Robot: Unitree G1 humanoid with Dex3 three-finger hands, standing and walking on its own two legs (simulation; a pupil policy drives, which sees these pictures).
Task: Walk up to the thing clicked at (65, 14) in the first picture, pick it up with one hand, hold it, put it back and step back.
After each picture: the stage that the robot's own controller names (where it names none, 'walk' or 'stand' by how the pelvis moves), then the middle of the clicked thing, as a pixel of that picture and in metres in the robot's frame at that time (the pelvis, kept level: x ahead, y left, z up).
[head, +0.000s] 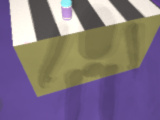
stand; (66, 10) +0.93 +0.14 -0.09
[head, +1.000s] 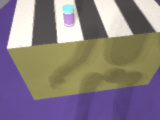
rise first; (68, 16) +0.84 +0.16 -0.07
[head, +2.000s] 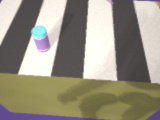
stand; (41, 39) +0.57 +0.26 -0.07
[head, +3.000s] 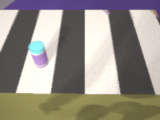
stand; (39, 54) +0.52 +0.23 -0.07
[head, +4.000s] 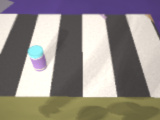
stand; (38, 58) +0.51 +0.23 -0.09
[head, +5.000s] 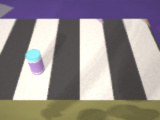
stand; (35, 62) +0.51 +0.25 -0.09
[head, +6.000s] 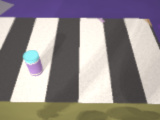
stand; (33, 63) +0.49 +0.25 -0.09
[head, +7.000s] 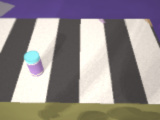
stand; (34, 64) +0.49 +0.25 -0.09
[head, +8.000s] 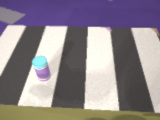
rise first; (42, 69) +0.49 +0.24 -0.09
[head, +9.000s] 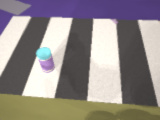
go down; (46, 60) +0.51 +0.23 -0.09
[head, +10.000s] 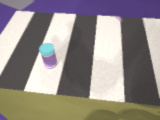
go down; (48, 56) +0.52 +0.22 -0.08
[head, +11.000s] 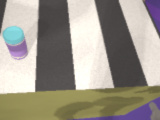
go down; (16, 43) +0.49 +0.21 -0.03
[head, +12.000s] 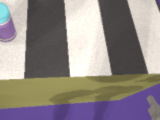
close in; (1, 23) +0.51 +0.22 +0.00
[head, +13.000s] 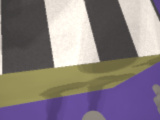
close; out of the picture +0.54 +0.23 +0.03
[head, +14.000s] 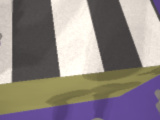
lift; out of the picture +0.49 +0.25 +0.02
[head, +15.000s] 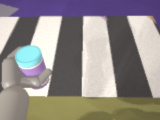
lift; (33, 68) +0.32 +0.16 +0.14
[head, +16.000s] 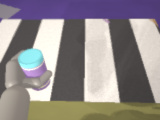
hold; (35, 70) +0.33 +0.16 +0.11
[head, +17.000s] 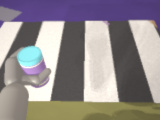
hold; (34, 67) +0.33 +0.17 +0.12
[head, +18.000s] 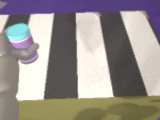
crouch; (23, 44) +0.42 +0.19 +0.11
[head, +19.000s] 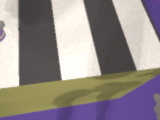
lower; out of the picture +0.52 +0.23 +0.04
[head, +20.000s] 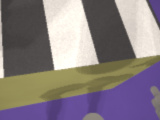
lower; out of the picture +0.53 +0.24 +0.03
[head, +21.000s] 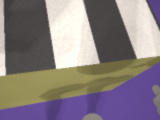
lower; out of the picture +0.53 +0.24 +0.03
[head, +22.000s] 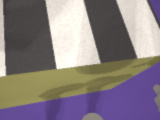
lower; out of the picture +0.53 +0.25 +0.03
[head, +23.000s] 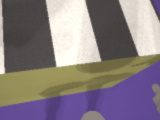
lower; out of the picture +0.54 +0.25 +0.03
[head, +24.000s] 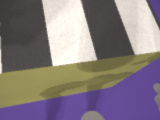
open; out of the picture +0.54 +0.22 +0.03
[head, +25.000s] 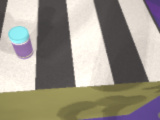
sink last; (21, 43) +0.50 +0.20 -0.02
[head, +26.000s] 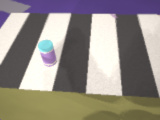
stand; (47, 53) +0.53 +0.22 -0.04
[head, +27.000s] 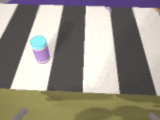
stand; (40, 50) +0.52 +0.21 -0.04
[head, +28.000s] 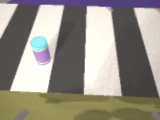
stand; (41, 51) +0.51 +0.21 -0.03
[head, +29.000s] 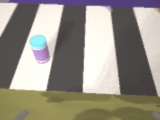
stand; (40, 49) +0.51 +0.21 -0.03
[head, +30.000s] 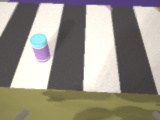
stand; (41, 48) +0.52 +0.21 -0.03
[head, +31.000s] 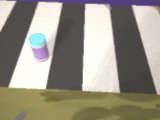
stand; (39, 48) +0.52 +0.21 -0.03
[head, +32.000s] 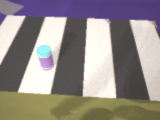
stand; (45, 58) +0.54 +0.21 -0.09
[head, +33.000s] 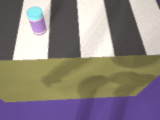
walk; (37, 21) +0.62 +0.22 -0.06
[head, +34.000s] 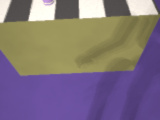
walk; out of the picture +0.93 +0.26 -0.07
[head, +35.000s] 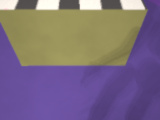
stand; out of the picture +1.12 +0.25 -0.07
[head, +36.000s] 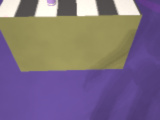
stand; out of the picture +1.12 +0.26 -0.09
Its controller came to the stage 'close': yes
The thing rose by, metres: 0.22
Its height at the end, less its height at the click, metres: +0.00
